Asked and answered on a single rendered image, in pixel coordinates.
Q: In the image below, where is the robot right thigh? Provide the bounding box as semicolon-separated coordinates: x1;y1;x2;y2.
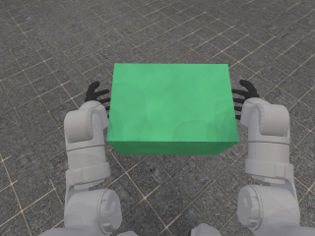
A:
190;224;221;236

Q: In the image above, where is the robot right forearm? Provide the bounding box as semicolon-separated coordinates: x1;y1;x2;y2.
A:
240;97;300;223

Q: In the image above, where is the robot left hand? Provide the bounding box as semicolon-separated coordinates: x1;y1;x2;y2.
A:
85;81;111;119

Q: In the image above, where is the robot right hand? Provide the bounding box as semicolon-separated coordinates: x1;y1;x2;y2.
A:
231;80;260;120

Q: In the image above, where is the robot left forearm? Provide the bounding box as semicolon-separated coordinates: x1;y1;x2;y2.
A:
64;100;110;227

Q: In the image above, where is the robot right upper arm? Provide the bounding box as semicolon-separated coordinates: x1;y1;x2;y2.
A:
236;184;315;236

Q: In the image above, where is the carton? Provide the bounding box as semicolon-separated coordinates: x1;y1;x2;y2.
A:
106;63;239;155

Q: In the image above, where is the robot left upper arm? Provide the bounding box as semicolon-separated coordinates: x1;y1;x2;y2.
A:
38;188;123;236

